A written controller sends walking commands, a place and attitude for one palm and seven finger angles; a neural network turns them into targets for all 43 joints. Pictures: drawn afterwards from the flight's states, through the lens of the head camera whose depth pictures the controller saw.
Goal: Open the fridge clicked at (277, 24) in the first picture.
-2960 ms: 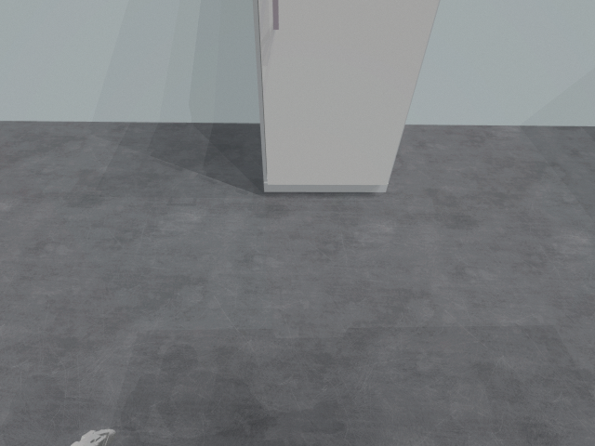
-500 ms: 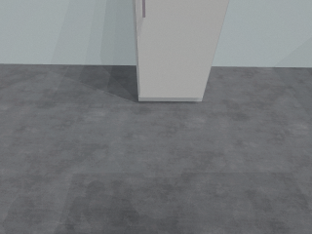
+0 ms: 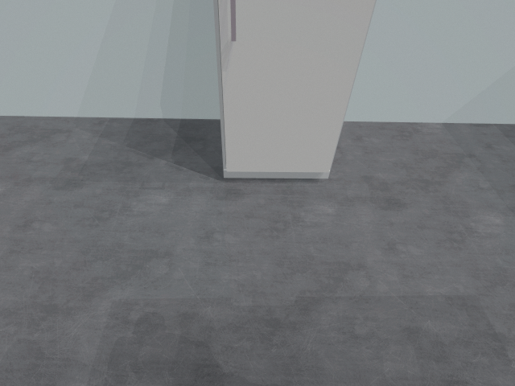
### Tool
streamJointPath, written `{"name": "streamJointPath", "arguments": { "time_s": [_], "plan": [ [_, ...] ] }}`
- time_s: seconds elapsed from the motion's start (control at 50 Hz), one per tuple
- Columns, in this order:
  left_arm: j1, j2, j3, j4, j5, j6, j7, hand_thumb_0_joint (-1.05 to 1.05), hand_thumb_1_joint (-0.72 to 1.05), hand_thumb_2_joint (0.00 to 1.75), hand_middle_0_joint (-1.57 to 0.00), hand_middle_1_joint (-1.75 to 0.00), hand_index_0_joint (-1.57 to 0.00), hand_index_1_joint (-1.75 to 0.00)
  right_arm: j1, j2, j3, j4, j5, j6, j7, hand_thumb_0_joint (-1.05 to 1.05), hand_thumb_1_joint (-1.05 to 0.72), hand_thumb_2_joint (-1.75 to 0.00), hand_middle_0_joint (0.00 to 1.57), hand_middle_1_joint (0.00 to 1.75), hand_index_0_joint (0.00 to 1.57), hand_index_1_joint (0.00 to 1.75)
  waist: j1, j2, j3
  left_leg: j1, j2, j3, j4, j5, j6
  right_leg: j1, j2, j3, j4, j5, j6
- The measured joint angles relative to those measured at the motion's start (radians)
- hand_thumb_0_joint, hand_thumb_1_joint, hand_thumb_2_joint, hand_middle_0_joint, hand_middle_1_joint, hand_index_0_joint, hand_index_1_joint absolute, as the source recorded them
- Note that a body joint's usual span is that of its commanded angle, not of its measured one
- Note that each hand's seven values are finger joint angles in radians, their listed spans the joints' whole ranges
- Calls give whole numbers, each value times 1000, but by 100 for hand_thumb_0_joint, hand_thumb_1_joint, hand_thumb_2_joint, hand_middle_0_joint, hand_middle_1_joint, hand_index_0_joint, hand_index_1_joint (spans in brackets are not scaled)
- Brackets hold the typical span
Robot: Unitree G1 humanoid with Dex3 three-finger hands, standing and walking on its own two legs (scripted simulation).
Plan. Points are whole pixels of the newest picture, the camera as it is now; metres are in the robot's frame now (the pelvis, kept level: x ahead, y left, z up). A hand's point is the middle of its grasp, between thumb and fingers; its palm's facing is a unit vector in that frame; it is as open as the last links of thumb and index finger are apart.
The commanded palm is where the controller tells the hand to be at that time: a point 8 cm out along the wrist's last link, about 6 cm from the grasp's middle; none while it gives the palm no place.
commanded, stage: walk to a spot facing it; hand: left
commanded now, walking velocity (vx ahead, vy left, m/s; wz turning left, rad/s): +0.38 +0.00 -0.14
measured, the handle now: (233, 2) +1.28 +0.18 +0.16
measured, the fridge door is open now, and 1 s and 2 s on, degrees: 0 0 0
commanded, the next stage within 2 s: turn to face it in 1.18 s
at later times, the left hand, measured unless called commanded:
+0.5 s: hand (190, 315) +0.30 +0.16 -0.19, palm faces -0.12 -0.97 -0.22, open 7.3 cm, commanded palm none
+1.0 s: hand (180, 302) +0.33 +0.19 -0.20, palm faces +0.01 -0.99 -0.12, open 7.4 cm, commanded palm none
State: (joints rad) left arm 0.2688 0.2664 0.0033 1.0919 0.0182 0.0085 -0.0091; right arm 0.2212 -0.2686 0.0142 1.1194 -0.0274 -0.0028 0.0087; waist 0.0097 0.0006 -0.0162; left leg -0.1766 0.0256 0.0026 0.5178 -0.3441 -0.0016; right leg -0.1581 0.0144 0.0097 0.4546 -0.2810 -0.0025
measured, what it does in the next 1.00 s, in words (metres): walks ahead: right foot, then left foot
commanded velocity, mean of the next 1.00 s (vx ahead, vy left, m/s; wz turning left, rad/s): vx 0.37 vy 0.00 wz -0.10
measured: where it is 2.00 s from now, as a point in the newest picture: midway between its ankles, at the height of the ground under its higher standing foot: (268, 307)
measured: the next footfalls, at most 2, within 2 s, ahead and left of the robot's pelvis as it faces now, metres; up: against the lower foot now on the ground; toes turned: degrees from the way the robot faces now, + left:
right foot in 0.48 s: +0.31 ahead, -0.13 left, +0.00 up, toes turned -13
left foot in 0.90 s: +0.45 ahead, +0.09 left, +0.00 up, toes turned +7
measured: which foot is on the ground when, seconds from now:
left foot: down 0.00-0.48, up 0.50-0.88, down 0.90-1.00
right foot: down 0.00-0.10, up 0.12-0.46, down 0.48-0.92, up 0.94-1.00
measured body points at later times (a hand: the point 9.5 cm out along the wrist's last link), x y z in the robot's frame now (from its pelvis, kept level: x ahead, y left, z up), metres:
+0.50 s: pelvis +0.17 -0.02 -0.03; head +0.21 -0.02 +0.42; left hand +0.31 +0.21 -0.17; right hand -0.04 -0.18 -0.15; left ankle -0.02 +0.12 -0.71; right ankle +0.28 -0.12 -0.74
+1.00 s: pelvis +0.36 +0.02 -0.01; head +0.36 +0.05 +0.44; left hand +0.33 +0.24 -0.18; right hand +0.44 -0.22 -0.13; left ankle +0.41 +0.09 -0.74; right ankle +0.29 -0.11 -0.67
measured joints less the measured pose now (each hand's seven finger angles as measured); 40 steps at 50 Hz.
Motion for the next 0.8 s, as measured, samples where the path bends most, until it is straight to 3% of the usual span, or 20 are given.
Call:
{"name": "streamJointPath", "arguments": {
  "time_s": [0.06, 0.1, 0.2, 0.26, 0.3, 0.36, 0.42, 0.46, 0.5, 0.54, 0.58, 0.62, 0.68, 0.8],
  "plan": [
    [58, -38, 9, 7, 0, -9, -1, 0, 90, 90, -20, -30, -20, -30, 54, 29, -6, 4, 1, -8, 1, 1, -91, -89, 20, 30, 20, 30, -2, 2, -3, -13, 20, 22, 62, -24, 1, 6, 5, -5, 32, -41, 5],
    [96, -54, 16, 19, -1, -8, -1, 0, 90, 90, -20, -30, -20, -30, 81, 56, -9, 9, 3, -21, 0, 1, -91, -89, 20, 30, 20, 30, 2, -26, -1, 11, 4, 49, 62, -50, 10, -1, -11, 18, 79, -80, 3],
    [107, -86, 24, 50, 3, 9, -3, 1, 91, 90, -21, -30, -20, -30, 178, 118, -15, 8, 0, -78, -26, 1, -91, -89, 20, 30, 20, 30, -32, -40, 26, 104, -4, 90, -22, -62, 30, -195, -25, -34, 547, -162, -24],
    [59, -89, 35, 26, 5, 9, -11, 1, 91, 90, -20, -30, -20, -30, 245, 153, -12, 38, 1, -84, -35, 0, -91, -89, 20, 30, 20, 30, -40, -40, 49, 170, -5, 98, -111, -42, 26, -313, -54, -67, 639, -99, -17],
    [14, -90, 40, 0, 8, 9, -15, 1, 91, 90, -20, -30, -20, -30, 283, 171, -11, 64, 1, -84, -39, 0, -91, -89, 20, 30, 20, 30, -42, -37, 65, 211, -5, 105, -165, -33, 20, -371, -75, -82, 601, -44, -13],
    [-57, -73, 50, -31, 6, 8, -13, 2, 93, 90, -20, -30, -20, -30, 323, 186, -13, 95, -1, -80, -42, 1, -91, -89, 20, 30, 20, 30, -51, -25, 97, 273, 0, 118, -219, -38, 6, -402, -90, -111, 422, 22, -20],
    [-121, -60, 55, -62, 3, -6, -15, 2, 94, 90, -20, -30, -20, -30, 347, 186, -18, 121, 0, -74, -40, 1, -91, -89, 20, 30, 20, 30, -64, -9, 124, 324, 14, 133, -223, -77, -14, -383, -72, -134, 274, 57, -47],
    [-146, -54, 56, -84, 5, -28, -14, 2, 93, 90, -20, -30, -20, -30, 360, 183, -23, 137, 3, -67, -36, 1, -91, -89, 20, 30, 20, 30, -64, 2, 132, 327, 35, 139, -136, -138, -23, -326, -47, -151, 189, 80, -68],
    [-157, -45, 60, -101, 10, -63, -6, 1, 93, 90, -20, -30, -20, -30, 359, 185, -27, 144, 12, -54, -28, 1, -91, -89, 20, 30, 20, 30, -57, -10, 128, 218, 49, 121, 178, -182, -12, -293, -52, -158, 182, 143, -83],
    [-160, -50, 61, -105, 0, -75, 3, 1, 92, 90, -20, -30, -20, -30, 313, 173, -37, 131, 18, -37, -22, 1, -91, -89, 20, 30, 20, 30, -59, -3, 132, 51, 55, 63, 549, -152, 13, -274, -44, -173, 231, 82, -80],
    [-145, -60, 57, -96, -3, -71, 11, 0, 92, 90, -20, -30, -20, -30, 250, 157, -48, 99, 12, -26, -18, 1, -91, -89, 20, 30, 20, 30, -62, 1, 119, -97, 68, 46, 732, -77, 25, -229, -32, -182, 202, 49, -74],
    [-119, -75, 49, -78, 1, -66, 19, 0, 92, 90, -20, -30, -20, -30, 183, 139, -57, 54, 3, -22, -16, 1, -91, -89, 20, 30, 20, 30, -65, 4, 96, -217, 89, 50, 757, -16, 18, -183, -20, -187, 145, 58, -65],
    [-71, -88, 54, -50, 3, -64, 32, 0, 94, 90, -20, -30, -20, -30, 98, 121, -67, -17, -2, -24, -11, 1, -91, -89, 20, 30, 20, 30, -65, 7, 57, -332, 117, 60, 655, 38, -2, -120, -6, -190, 65, 66, -62],
    [17, -82, 45, -18, 11, -66, 17, 0, 94, 90, -20, -30, -20, -30, -14, 104, -77, -102, -1, -26, 11, 1, -93, -90, 19, 30, 19, 30, -25, -2, 12, -348, 127, 93, 336, 105, -22, -11, -1, -193, -22, 41, -37]
  ]
}}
